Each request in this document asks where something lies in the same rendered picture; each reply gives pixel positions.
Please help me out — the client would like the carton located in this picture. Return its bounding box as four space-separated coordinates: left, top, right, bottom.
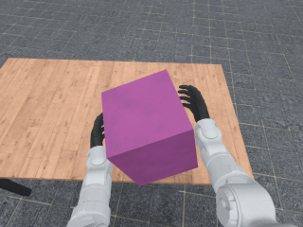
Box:
101 69 198 186

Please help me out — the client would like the left robot hand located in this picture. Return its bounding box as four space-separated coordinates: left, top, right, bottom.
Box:
90 113 105 148

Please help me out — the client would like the table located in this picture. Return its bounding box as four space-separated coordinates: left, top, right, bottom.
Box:
0 58 255 197

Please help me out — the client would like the right robot upper arm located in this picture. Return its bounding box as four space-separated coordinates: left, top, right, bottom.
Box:
216 183 298 227

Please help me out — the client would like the right robot forearm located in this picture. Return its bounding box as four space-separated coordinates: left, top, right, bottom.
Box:
194 118 276 217

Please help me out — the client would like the right robot hand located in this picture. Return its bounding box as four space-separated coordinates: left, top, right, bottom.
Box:
178 85 210 123

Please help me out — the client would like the left robot forearm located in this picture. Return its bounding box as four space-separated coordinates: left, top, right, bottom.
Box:
66 146 113 227

